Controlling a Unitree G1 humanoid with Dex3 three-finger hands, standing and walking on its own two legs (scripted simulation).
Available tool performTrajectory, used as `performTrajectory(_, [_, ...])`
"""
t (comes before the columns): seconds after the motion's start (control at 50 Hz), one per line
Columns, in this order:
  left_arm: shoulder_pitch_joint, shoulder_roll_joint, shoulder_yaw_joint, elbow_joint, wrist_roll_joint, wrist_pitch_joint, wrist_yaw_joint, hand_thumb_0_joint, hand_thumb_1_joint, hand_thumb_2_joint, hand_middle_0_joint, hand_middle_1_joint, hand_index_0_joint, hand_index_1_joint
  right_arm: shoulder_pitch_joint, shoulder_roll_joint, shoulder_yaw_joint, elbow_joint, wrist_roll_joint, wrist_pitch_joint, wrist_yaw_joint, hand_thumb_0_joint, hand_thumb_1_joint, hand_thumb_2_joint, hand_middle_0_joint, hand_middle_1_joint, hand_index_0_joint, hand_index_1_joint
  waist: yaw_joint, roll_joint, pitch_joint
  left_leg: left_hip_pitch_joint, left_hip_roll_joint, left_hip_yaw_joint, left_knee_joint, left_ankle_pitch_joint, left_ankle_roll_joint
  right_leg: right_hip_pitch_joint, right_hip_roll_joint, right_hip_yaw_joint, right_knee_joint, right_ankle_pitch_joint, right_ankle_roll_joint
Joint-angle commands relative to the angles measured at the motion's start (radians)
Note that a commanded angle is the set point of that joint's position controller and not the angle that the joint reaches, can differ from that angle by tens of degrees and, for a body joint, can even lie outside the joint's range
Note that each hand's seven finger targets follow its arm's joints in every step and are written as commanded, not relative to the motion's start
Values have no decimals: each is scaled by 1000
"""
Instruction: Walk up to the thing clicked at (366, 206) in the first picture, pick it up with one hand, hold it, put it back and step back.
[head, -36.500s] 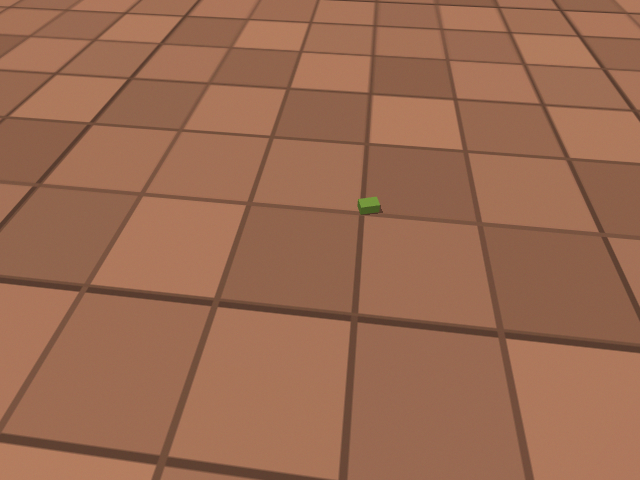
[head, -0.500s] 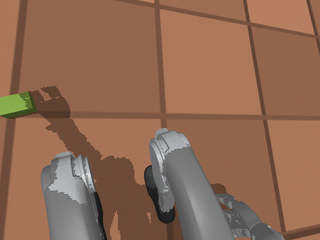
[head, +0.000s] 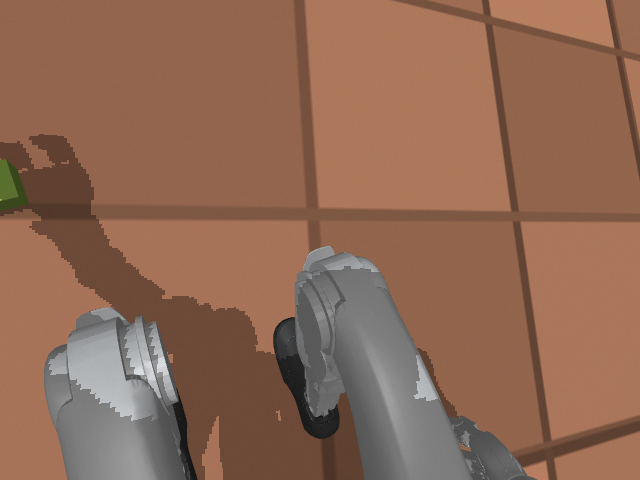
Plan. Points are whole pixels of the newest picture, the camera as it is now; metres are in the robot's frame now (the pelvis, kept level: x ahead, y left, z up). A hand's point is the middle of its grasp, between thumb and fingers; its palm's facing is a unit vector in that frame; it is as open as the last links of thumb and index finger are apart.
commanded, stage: home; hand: left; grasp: from above
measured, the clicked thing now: out of the picture +0.50 +0.32 -0.30
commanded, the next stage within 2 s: none
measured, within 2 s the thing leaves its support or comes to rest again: neither
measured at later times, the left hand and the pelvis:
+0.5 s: hand out of the picture +0.35 +0.30 +0.03, palm faces -0.28 -0.59 -0.76, open 7.8 cm; pelvis +0.01 +0.00 +0.14, yaw +6 degrees
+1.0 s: hand out of the picture +0.25 +0.23 +0.24, palm faces +0.15 -0.94 -0.31, open 7.4 cm; pelvis +0.05 +0.00 +0.33, yaw +10 degrees
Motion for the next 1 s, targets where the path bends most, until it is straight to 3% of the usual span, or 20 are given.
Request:
performTrajectory(0.0, [-288,196,-4,-220,-62,60,-1,0,-174,942,-246,-650,-224,-653,217,-280,-127,-13,15,8,-1,0,-885,-895,200,300,199,300,25,539,-905,771,17,59,-320,316,-6,377,26,-52,-221,287,-72])
performTrajectory(0.04, [-253,227,32,-259,-95,89,-34,0,-14,880,-228,-556,-210,-573,242,-286,-151,-16,27,22,-1,0,-888,-896,200,300,199,300,42,492,-869,732,11,62,-331,321,0,391,22,-41,-253,286,-73])
performTrajectory(0.12, [-95,142,24,-392,-202,126,-140,0,306,851,-208,-421,-198,-430,249,-264,-178,-41,53,52,6,0,-893,-898,200,300,200,300,104,435,-923,778,9,81,-385,351,7,501,23,-14,-323,289,-74])
performTrajectory(0.16, [-4,109,35,-502,-272,139,-195,0,466,786,-185,-312,-182,-315,243,-252,-200,-54,72,64,4,0,-897,-899,200,300,200,300,145,413,-972,800,5,91,-428,345,10,564,20,5,-358,288,-73])
performTrajectory(0.2, [96,84,60,-590,-355,163,-236,0,626,833,-191,-306,-189,-308,221,-238,-216,-69,88,76,-2,0,-898,-900,200,300,200,300,165,335,-976,774,2,105,-459,322,21,630,22,24,-403,291,-66])
performTrajectory(0.28, [257,-42,42,-723,-517,197,-293,0,898,899,-200,-299,-200,-299,164,-208,-221,-80,113,80,-26,0,-899,-900,200,300,200,300,160,173,-815,709,3,96,-536,223,37,667,21,38,-504,235,-59])
performTrajectory(0.32, [295,-76,26,-823,-574,202,-311,0,900,900,-200,-299,-200,-299,145,-194,-229,-99,120,74,-37,0,-900,-900,200,300,200,300,166,141,-809,724,5,103,-569,184,40,719,20,50,-558,204,-58])
performTrajectory(0.42, [417,-175,8,-1036,-724,216,-312,0,900,900,-200,-299,-200,-299,76,-181,-253,-126,142,39,-70,0,-900,-900,200,300,200,300,192,199,-784,905,15,69,-724,76,22,731,7,57,-648,114,-60])
performTrajectory(0.44, [465,-200,-6,-1019,-738,225,-307,0,900,900,-200,-299,-200,-299,58,-170,-248,-128,148,31,-77,0,-900,-900,200,300,200,300,193,222,-751,936,23,52,-772,54,19,733,8,55,-654,110,-55])
performTrajectory(0.48, [523,-201,13,-1079,-767,248,-287,0,900,900,-200,-299,-200,-299,34,-164,-244,-137,159,17,-94,0,-900,-900,200,300,200,300,209,235,-733,999,24,27,-852,-10,16,763,6,58,-693,81,-51])
performTrajectory(0.52, [582,-258,-8,-1116,-817,270,-277,0,900,900,-200,-299,-200,-299,2,-148,-240,-142,166,-2,-108,0,-899,-900,200,300,200,300,207,242,-696,1057,31,11,-926,-46,13,796,5,60,-730,72,-44])
performTrajectory(0.56, [602,-259,11,-1170,-862,297,-266,0,900,900,-200,-298,-200,-299,-21,-151,-237,-147,175,-23,-126,0,-899,-900,200,300,200,300,216,240,-708,1124,28,-8,-978,-68,11,837,5,66,-772,63,-42])
performTrajectory(0.58, [664,-301,-8,-1167,-890,313,-263,0,900,901,-200,-299,-200,-300,-32,-140,-233,-150,179,-34,-134,0,-899,-900,200,300,200,300,207,230,-666,1130,26,1,-1000,-63,11,856,4,70,-802,57,-42])
performTrajectory(0.62, [733,-324,-3,-1197,-943,339,-256,0,902,906,-201,-303,-201,-303,-56,-132,-225,-154,183,-52,-149,0,-899,-900,200,300,200,300,214,203,-638,1181,23,-2,-1046,-62,10,904,3,77,-859,51,-43])
performTrajectory(0.66, [770,-337,0,-1241,-991,360,-251,0,902,906,-201,-303,-201,-304,-62,-123,-219,-158,187,-68,-161,0,-900,-900,200,300,200,300,214,207,-654,1247,20,10,-1070,8,9,973,0,86,-900,93,-44])
performTrajectory(0.7, [856,-376,-13,-1231,-1042,386,-245,0,902,905,-201,-303,-201,-303,-67,-106,-209,-170,188,-81,-172,0,-900,-900,200,300,200,300,207,160,-606,1262,15,31,-1093,45,14,1044,1,94,-961,105,-43])
performTrajectory(0.76, [924,-396,5,-1268,-1128,412,-237,0,901,903,-200,-302,-200,-302,-67,-88,-200,-179,185,-103,-188,0,-900,-900,200,300,200,300,212,147,-561,1321,14,51,-1153,83,17,1150,0,106,-1051,128,-42])
performTrajectory(0.84, [1065,-453,-7,-1327,-1192,451,-237,0,900,901,-200,-300,-200,-300,-48,-66,-186,-188,184,-126,-210,0,-900,-900,200,300,200,300,212,136,-509,1413,10,69,-1241,169,15,1292,-1,114,-1164,188,-42])
performTrajectory(0.86, [1100,-449,13,-1336,-1208,462,-236,0,900,900,-200,-300,-200,-300,-45,-65,-185,-194,185,-130,-217,0,-900,-900,200,300,200,300,223,124,-501,1436,9,66,-1263,188,15,1325,0,112,-1189,200,-42])
performTrajectory(0.98, [1261,-525,24,-1442,-1303,524,-243,0,900,900,-200,-300,-200,-300,-8,-41,-162,-221,188,-154,-257,0,-901,-899,200,299,200,299,229,106,-416,1572,10,67,-1396,271,10,1493,-1,108,-1336,273,-37])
